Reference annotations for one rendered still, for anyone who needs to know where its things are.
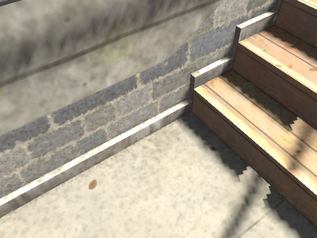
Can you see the stairs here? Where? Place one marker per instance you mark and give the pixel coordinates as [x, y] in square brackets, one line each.
[265, 107]

